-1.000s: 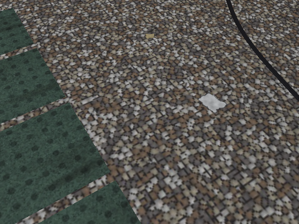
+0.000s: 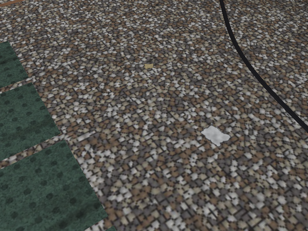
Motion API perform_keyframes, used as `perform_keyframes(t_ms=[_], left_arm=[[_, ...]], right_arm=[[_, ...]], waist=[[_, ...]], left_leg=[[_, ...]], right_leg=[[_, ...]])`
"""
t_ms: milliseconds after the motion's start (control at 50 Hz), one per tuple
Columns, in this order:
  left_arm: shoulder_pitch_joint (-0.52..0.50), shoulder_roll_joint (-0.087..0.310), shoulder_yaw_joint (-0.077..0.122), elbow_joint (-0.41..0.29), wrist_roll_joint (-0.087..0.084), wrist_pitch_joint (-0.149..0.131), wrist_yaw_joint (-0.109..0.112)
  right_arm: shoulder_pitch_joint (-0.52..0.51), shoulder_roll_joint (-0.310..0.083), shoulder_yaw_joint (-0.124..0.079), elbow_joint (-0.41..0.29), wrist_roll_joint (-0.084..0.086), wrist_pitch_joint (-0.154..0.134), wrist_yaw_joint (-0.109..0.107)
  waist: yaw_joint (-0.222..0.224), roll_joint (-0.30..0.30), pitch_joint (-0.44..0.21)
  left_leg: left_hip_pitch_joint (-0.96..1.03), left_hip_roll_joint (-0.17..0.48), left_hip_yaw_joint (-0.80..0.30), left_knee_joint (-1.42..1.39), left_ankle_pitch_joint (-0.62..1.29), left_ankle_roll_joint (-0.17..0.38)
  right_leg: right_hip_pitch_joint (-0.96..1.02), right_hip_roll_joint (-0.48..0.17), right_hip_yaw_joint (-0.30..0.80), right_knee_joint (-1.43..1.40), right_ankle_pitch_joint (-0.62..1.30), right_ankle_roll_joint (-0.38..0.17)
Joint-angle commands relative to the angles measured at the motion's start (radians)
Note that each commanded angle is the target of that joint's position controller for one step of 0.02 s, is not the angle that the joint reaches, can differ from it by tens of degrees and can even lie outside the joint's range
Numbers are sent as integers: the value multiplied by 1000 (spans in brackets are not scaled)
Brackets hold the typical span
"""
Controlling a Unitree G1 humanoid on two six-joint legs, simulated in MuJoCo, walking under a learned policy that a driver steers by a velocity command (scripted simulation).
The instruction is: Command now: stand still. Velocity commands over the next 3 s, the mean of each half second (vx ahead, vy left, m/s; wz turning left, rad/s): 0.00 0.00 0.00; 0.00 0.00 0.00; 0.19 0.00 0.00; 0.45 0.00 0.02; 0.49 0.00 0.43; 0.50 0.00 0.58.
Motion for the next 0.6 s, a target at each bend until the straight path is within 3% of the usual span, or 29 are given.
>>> perform_keyframes(t_ms=[20,300,600], left_arm=[[12,103,16,-9,0,-7,4],[51,82,0,74,-1,-8,8],[98,64,-13,110,-3,-9,10]], right_arm=[[15,-105,-17,-22,0,-9,-5],[75,-82,-10,9,1,-13,-9],[136,-59,-6,19,3,-14,-10]], waist=[[3,-2,-21],[6,4,2],[8,1,8]], left_leg=[[-42,40,-40,-107,147,17],[-52,37,-45,-138,90,22],[-50,32,-44,-139,116,26]], right_leg=[[27,-16,7,-66,191,-26],[2,-12,-2,-88,132,-19],[-12,-12,-5,-92,133,-18]])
